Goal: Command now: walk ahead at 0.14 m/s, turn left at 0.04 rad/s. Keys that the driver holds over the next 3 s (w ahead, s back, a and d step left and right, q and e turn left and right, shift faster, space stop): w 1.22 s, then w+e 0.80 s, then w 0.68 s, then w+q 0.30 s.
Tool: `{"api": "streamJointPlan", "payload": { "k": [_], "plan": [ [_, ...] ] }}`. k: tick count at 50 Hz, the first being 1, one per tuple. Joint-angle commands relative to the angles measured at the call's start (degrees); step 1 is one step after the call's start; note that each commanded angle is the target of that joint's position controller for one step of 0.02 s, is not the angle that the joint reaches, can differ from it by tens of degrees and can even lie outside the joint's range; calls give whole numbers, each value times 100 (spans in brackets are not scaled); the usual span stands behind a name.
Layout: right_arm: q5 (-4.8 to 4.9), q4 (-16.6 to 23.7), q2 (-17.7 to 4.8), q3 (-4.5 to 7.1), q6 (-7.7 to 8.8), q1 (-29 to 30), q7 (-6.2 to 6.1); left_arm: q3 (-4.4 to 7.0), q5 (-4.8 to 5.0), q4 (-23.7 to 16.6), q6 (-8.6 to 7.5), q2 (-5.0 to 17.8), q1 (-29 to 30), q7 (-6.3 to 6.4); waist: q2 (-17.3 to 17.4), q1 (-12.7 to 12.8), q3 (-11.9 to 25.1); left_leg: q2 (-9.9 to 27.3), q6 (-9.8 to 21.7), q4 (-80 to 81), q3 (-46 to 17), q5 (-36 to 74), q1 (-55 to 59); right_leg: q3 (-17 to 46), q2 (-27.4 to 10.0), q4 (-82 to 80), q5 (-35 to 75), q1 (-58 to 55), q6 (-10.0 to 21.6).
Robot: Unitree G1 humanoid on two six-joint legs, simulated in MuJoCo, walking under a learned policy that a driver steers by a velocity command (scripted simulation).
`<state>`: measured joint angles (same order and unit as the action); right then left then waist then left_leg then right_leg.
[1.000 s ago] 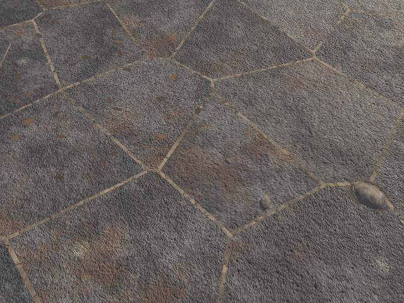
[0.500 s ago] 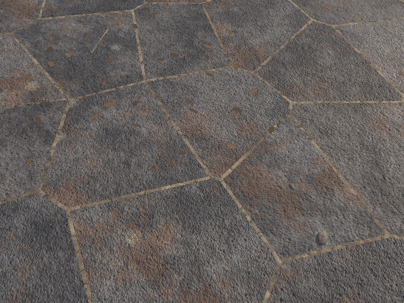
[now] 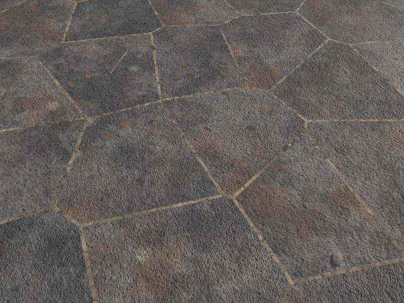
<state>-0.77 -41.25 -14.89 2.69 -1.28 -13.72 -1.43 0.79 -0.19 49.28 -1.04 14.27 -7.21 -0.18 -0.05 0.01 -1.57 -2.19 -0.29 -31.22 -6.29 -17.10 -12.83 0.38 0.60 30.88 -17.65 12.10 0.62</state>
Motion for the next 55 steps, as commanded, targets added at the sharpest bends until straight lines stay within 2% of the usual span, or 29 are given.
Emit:
{"api": "streamJointPlan", "payload": {
  "k": [1, 5, 6, 8, 9, 10, 11, 12, 13, 14, 17, 21, 23, 26, 28, 29, 30, 31, 32, 33, 34, 35, 36, 37, 38, 43, 48, 52, 55],
  "plan": [
    [52, 350, -575, 153, 127, -53, -41, 211, 87, -207, -30, 872, -25, 43, -230, 82, -190, 4, 284, 163, 51, -1541, -630, 760, -481, -901, -2147, 288, 543],
    [202, 524, -384, 108, 483, 164, 20, 316, 138, -90, -167, 1183, -425, 71, -919, 148, -684, 152, 304, -787, 561, -777, -1345, 2585, -1772, -1844, -2897, 194, 1329],
    [201, 502, -382, 115, 547, 100, 51, 315, 148, -119, -174, 1169, -346, 64, -904, 75, -648, 208, 367, -608, 557, -712, -1047, 2482, -1747, -1807, -2573, 349, 1304],
    [196, 199, -415, 172, 613, -635, 105, 264, 176, -286, -159, 993, 161, 17, -792, -357, -386, 175, 526, 295, 530, -376, 487, 1550, -1181, -1348, -1719, 1106, 908],
    [171, 30, -707, 274, 635, -1146, 106, 170, 168, -436, -197, 669, 452, 12, -141, -550, -318, 597, 729, 826, -397, -694, 1036, 751, -582, -323, -994, 1626, 537],
    [171, -96, -1240, 435, 653, -1685, 151, 128, 138, -629, -324, 472, 585, 14, 1329, -629, -146, 1565, 1260, 1630, -2269, -910, 1855, -197, 160, 1533, -537, 2528, 117],
    [117, -55, -1186, 405, 693, -1850, 193, 206, 155, -703, -438, 792, 632, 17, 1501, -701, -149, 2215, 1752, 1917, -3420, -218, 2254, 228, 152, 2692, -1407, 3403, 100],
    [74, -8, -906, 316, 719, -1638, 184, 267, 242, -625, -491, 927, 404, -27, 952, -461, -179, 2204, 1729, 1722, -3019, 295, 2437, 440, -123, 3347, -1329, 3765, 230],
    [53, 58, -792, 289, 726, -1519, 175, 241, 281, -546, -519, 837, 274, -73, 613, -372, -83, 2057, 1596, 1700, -2520, 539, 2572, 426, -303, 3529, -903, 3931, 350],
    [69, 61, -747, 263, 705, -1432, 172, 233, 249, -531, -528, 780, 331, -116, 367, -345, -133, 1954, 1473, 1793, -2089, 896, 2566, 364, -463, 3419, -508, 4056, 396],
    [94, -3, -501, 156, 594, -1421, 156, 193, 176, -560, -479, 538, 549, -258, 506, -306, -167, 1533, 1197, 2094, -1011, 2080, 2161, 47, -587, 2700, 238, 3641, 248],
    [139, -74, -750, 197, 537, -1441, 51, 62, 103, -842, -483, 270, 1204, -329, 478, -424, -361, 1195, 1115, 2413, -209, 1990, 1274, -283, -349, 1046, 1390, 2806, -56],
    [129, -159, -881, 227, 558, -1541, 41, 64, 134, -965, -479, 352, 1443, -331, 620, -473, -462, 1247, 1098, 2574, -122, 1702, 924, -361, -197, 481, 1817, 2237, -77],
    [206, -285, -940, 262, 580, -1464, 43, 134, 167, -1084, -486, 612, 1457, -329, 700, -286, -567, 1544, 985, 2470, -109, 2014, 1230, -158, -205, 66, 1852, 2047, 141],
    [188, -319, -1025, 294, 532, -1344, 32, 234, 145, -1040, -497, 822, 1113, -308, 771, -25, -243, 1596, 836, 1880, 27, 3555, 1607, -245, -45, -14, 1584, 1550, 341],
    [162, -324, -1056, 301, 483, -1283, 23, 330, 134, -910, -482, 974, 584, -268, 827, 269, 165, 1486, 727, 1167, 181, 4609, 1638, -386, 125, -11, 1463, 837, 478],
    [125, -312, -991, 266, 433, -1264, 4, 453, 146, -646, -446, 1159, -340, -210, 766, 693, 742, 1251, 568, 57, 366, 5036, 1275, -451, 196, 5, 1462, -386, 630],
    [19, -184, -805, 171, 420, -1339, -21, 550, 94, -456, -408, 1513, -1386, -132, 137, 1022, 1543, 976, 384, -1745, 464, 3345, -38, 780, -862, 188, 1231, -2186, 982],
    [106, -159, 142, -75, 531, -2233, 59, 612, 24, -315, -408, 1897, -1764, -181, -1711, 448, 2505, -172, 15, -3865, 209, -1297, -2034, 3938, -2284, -771, -595, -3789, 1969],
    [273, -240, -519, 46, 647, -1781, 74, 481, 113, -318, -434, 1312, -1546, -191, -1221, 685, 2108, 12, 107, -4531, -375, -1485, -2675, 4624, -2146, -1605, -1585, -3410, 1806],
    [410, -40, -846, 149, 705, -1051, 91, 416, 113, -384, -446, 1087, -1051, -164, -896, 599, 1063, 330, 192, -4594, -139, -987, -3095, 3653, -2006, -1675, -1337, -2529, 1532],
    [345, 34, -861, 132, 745, -688, 59, 382, 71, -467, -453, 984, -641, -154, -301, 414, 643, 643, 245, -4322, 10, -436, -2838, 2946, -1819, -1742, -599, -1612, 1392],
    [219, 38, -835, 162, 741, -525, 34, 352, -6, -498, -469, 852, -390, -169, -150, 229, 384, 838, 242, -4012, 71, -115, -2556, 2386, -1583, -1834, 80, -867, 1325],
    [183, 4, -761, 174, 687, -668, 36, 316, -94, -499, -499, 734, -266, -176, -296, 3, 371, 1002, 261, -3841, 6, 107, -2171, 2009, -1392, -1981, 415, -425, 1283],
    [184, -47, -633, 157, 624, -791, 40, 314, -81, -479, -525, 686, -222, -187, -424, -101, 368, 1054, 244, -3693, 22, 188, -1977, 1789, -1303, -2146, 545, -182, 1322],
    [66, 173, -514, 108, 528, -78, 17, 363, 28, -255, -598, 922, -561, -116, -217, -36, -96, 1193, -26, -2489, 185, 1125, -2568, 1043, -1205, -2575, 1272, 82, 1450],
    [119, 409, -310, 1, 668, 989, 140, 362, 117, -77, -494, 1101, -1143, -42, -132, 401, -203, 891, -42, -629, 534, 2453, -2327, 441, -971, -2489, 1718, -315, 1140],
    [186, 675, -342, -27, 729, 1651, 303, 353, 134, 125, -343, 1136, -1622, -34, -173, 624, -333, 723, 69, 11, 576, 2209, -2570, 540, -1281, -2133, 1918, -1194, 1129],
    [184, 760, -499, 14, 758, 1608, 393, 389, 135, 187, -228, 1234, -1654, 7, -347, 423, -181, 560, 294, 286, 607, 1485, -2325, 619, -1509, -1635, 2806, -1780, 988]
  ]
}}
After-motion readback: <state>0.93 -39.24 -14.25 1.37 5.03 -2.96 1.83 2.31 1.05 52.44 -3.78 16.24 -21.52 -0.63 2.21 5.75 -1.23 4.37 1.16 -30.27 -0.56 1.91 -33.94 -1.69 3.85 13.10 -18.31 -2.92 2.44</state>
